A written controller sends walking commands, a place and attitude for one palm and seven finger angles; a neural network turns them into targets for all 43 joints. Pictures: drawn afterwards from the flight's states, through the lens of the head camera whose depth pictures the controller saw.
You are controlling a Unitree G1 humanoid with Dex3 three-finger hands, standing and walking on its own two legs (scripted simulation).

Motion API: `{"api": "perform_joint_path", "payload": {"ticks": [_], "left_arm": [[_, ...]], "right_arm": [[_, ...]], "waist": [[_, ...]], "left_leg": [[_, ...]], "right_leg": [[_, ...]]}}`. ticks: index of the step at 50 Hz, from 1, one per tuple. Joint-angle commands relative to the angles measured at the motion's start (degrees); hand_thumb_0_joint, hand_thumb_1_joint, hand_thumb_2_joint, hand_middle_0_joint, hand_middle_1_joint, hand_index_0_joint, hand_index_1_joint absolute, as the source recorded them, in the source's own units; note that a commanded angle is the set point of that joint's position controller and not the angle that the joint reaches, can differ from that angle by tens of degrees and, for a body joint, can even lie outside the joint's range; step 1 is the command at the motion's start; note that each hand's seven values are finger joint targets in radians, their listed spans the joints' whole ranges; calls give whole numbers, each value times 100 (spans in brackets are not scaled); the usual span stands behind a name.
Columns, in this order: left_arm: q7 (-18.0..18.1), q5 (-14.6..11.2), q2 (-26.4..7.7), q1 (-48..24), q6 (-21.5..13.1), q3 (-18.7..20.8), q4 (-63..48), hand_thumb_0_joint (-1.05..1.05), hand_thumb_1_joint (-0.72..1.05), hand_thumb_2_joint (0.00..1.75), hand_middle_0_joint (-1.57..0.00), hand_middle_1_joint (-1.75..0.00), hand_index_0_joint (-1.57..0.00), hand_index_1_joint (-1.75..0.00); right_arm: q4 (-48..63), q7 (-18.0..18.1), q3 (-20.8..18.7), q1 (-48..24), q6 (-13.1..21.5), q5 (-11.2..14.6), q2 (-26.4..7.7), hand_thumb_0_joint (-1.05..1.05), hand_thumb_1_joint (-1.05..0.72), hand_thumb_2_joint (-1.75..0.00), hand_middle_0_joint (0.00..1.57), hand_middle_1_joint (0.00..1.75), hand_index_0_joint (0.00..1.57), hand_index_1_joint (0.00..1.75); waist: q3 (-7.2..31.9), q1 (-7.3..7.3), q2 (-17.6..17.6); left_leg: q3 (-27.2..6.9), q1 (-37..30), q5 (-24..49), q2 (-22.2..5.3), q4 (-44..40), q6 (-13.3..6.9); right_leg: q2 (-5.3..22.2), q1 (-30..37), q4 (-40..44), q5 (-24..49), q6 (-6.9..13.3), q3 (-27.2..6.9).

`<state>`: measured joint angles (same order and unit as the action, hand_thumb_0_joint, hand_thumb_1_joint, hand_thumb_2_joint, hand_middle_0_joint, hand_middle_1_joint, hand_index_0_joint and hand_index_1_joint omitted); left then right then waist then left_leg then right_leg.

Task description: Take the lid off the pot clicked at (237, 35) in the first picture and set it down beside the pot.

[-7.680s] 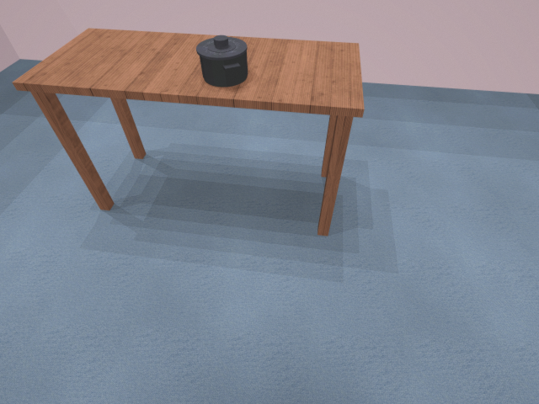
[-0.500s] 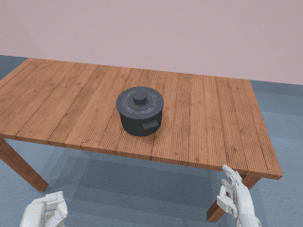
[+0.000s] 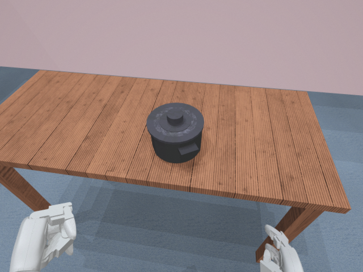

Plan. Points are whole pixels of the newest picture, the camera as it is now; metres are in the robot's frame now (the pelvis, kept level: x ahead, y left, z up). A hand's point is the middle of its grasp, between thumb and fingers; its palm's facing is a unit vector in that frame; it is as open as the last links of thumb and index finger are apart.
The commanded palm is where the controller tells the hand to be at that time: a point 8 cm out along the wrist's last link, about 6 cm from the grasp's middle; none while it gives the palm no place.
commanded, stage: raise the hand higher, near the body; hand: left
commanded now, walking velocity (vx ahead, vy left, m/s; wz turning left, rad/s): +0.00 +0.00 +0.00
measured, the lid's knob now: (175, 116) +0.51 +0.08 +0.05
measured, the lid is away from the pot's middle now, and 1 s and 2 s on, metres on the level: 0.00 0.00 0.00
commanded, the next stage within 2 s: reach forward and open the fingers in 0.18 s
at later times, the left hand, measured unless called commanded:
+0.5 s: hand (55, 210) +0.19 +0.26 +0.10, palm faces +0.05 -0.16 -0.99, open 2.9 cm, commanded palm +0.15 +0.26 +0.14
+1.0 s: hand (64, 196) +0.21 +0.25 +0.11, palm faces -0.22 -0.05 -0.98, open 6.8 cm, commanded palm +0.20 +0.25 +0.17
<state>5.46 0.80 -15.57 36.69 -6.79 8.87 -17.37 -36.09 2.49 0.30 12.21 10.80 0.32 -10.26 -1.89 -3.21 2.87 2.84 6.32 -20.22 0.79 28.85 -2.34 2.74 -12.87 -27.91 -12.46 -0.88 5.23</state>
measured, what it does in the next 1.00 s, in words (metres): stands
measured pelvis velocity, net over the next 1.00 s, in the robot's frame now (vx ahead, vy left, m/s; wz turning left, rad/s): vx -0.02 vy -0.02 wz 0.01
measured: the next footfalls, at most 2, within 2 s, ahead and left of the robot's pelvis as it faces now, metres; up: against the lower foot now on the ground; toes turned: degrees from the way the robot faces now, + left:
none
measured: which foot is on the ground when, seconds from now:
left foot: down 0.00-1.00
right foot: down 0.00-1.00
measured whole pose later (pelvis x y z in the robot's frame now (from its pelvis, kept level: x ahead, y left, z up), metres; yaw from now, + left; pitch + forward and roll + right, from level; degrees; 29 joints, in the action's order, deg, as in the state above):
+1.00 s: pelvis -0.02 -0.02 +0.01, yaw +1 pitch +1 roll +0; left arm -13.4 41.5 -37.7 13.4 -3.2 7.0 -14.5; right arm -31.4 0.6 -0.5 8.4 -3.7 1.5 -17.5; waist -1.4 -3.8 7.1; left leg 2.0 10.0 -15.5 0.8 24.7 -1.5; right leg 2.5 -16.1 -23.6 -8.2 0.3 6.1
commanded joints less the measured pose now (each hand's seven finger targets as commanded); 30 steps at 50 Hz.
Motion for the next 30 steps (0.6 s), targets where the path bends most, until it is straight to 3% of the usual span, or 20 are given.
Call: {"api": "perform_joint_path", "payload": {"ticks": [1,2,6,7,9,12,14,15,16,17,18,19,20,21,22,25,27,29,30], "left_arm": [[84,-43,-913,-171,-451,681,-1875,0,90,90,-130,-150,-130,-150],[108,-37,-936,-175,-472,697,-2048,0,90,90,-130,-150,-130,-150],[104,-77,-813,21,-375,838,-1451,0,90,90,-130,-150,-130,-150],[73,-90,-690,-140,-379,705,-1343,0,90,90,-130,-150,-130,-150],[49,-106,-739,-542,-447,688,-1541,0,90,90,-130,-150,-130,-150],[108,-115,-1062,-825,-552,918,-2328,0,90,90,-130,-150,-130,-150],[153,-154,-1050,-472,-489,1061,-2121,0,90,90,-130,-150,-130,-150],[431,2487,-2308,-846,49,871,-2097,0,87,91,-128,-147,-128,-147],[562,2538,-1815,-922,365,804,-2230,0,84,91,-127,-144,-127,-144],[559,2585,-1588,-1116,445,562,-2292,0,82,93,-126,-139,-126,-139],[576,3218,-1661,-821,568,530,-1828,0,78,94,-125,-136,-125,-136],[565,3675,-1907,-531,718,610,-1797,0,75,96,-124,-132,-124,-132],[538,3978,-2056,-405,871,622,-1921,0,72,98,-123,-129,-123,-129],[490,4206,-2248,-338,1032,712,-2038,0,69,100,-122,-125,-122,-125],[423,4475,-2505,-677,1118,715,-2223,0,65,103,-121,-122,-121,-122],[181,4746,-3004,-735,1272,859,-2023,0,55,110,-118,-111,-118,-111],[-153,4642,-3071,-784,1253,808,-1664,0,49,114,-116,-104,-116,-104],[-542,4425,-3044,-759,1122,738,-1075,0,42,118,-114,-97,-114,-97],[-736,4328,-3122,-931,1070,720,-1055,0,39,120,-113,-93,-113,-93]], "right_arm": [[1086,-4,-235,-817,492,35,-693,0,-90,-90,20,30,20,30],[1097,1,-218,-755,518,18,-676,0,-90,-90,20,30,20,30],[997,-22,-260,-794,396,30,-636,0,-90,-90,20,30,20,30],[1001,-17,-250,-793,349,38,-647,0,-90,-90,20,30,20,30],[1034,-6,-243,-809,339,48,-702,0,-90,-90,20,30,20,30],[1096,-10,-199,-751,438,23,-718,0,-90,-90,20,30,20,30],[1041,-17,-199,-705,413,0,-665,0,-90,-90,20,30,20,30],[1065,-80,-106,-913,-26,-140,-1147,0,-90,-90,20,30,20,30],[1311,-139,-134,-1110,-296,-78,-870,0,-90,-90,20,30,20,30],[1353,-167,-137,-1080,-415,-105,-881,0,-90,-90,20,30,20,30],[1274,-202,-211,-1015,-520,-92,-911,0,-90,-90,20,30,20,30],[1308,-266,-221,-1077,-686,-94,-1006,0,-90,-90,20,30,20,30],[1377,-304,-216,-1146,-851,-97,-1055,0,-90,-90,20,30,20,30],[1488,-331,-207,-1358,-978,-30,-1092,0,-90,-90,20,30,20,30],[1512,-341,-188,-1309,-1115,-34,-1151,0,-90,-90,20,30,20,30],[1560,-268,-165,-1392,-1246,48,-1170,0,-90,-90,20,30,20,30],[1492,-221,-145,-1401,-1247,129,-1129,0,-90,-90,20,30,20,30],[1364,-187,-168,-1283,-1237,174,-1158,0,-90,-90,20,30,20,30],[1357,-169,-180,-1272,-1244,187,-1202,0,-90,-90,20,30,20,30]], "waist": [[570,-77,367],[732,-93,449],[332,-72,-172],[211,-26,-315],[66,11,-201],[647,-47,484],[713,-104,220],[506,-173,462],[276,-143,447],[209,-97,474],[261,-238,387],[496,-312,515],[809,-347,410],[1066,-380,449],[1351,-302,236],[1700,-282,153],[1657,-182,-71],[1146,-87,-509],[1001,-47,-513]], "left_leg": [[-434,488,1833,-240,-629,195],[-454,428,2041,-243,-628,226],[-396,534,2219,-263,-597,236],[-360,595,2042,-256,-630,214],[-371,609,1746,-257,-666,183],[-422,329,2014,-233,-625,204],[-431,284,2376,-247,-607,243],[-404,991,2341,-158,-513,319],[-362,1082,2351,-215,-548,387],[-307,1098,2331,-195,-551,380],[-303,1081,2218,-201,-523,383],[-298,1124,2227,-226,-512,388],[-283,1094,2341,-224,-455,361],[-287,1070,2374,-226,-414,340],[-293,1034,2390,-224,-427,315],[-371,775,2523,-211,-411,176],[-359,741,2477,-169,-387,111],[-339,843,2384,-118,-410,49],[-341,875,2316,-111,-445,23]], "right_leg": [[-86,746,236,589,184,-143],[-80,823,212,686,190,-122],[-116,701,258,895,189,-111],[-101,616,302,821,182,-97],[-95,521,352,627,173,-126],[-75,786,300,782,187,-166],[-89,909,273,1011,185,-131],[-263,260,15,981,298,-397],[-195,243,11,830,362,-185],[-173,162,19,737,389,-102],[-242,139,-42,618,417,-240],[-269,215,-57,661,445,-344],[-265,348,-102,837,454,-402],[-301,567,-138,1050,464,-557],[-255,655,-126,1097,439,-550],[-175,831,-8,1341,334,-626],[-150,851,72,1447,267,-568],[-120,676,238,1594,185,-488],[-94,619,295,1585,152,-458]]}}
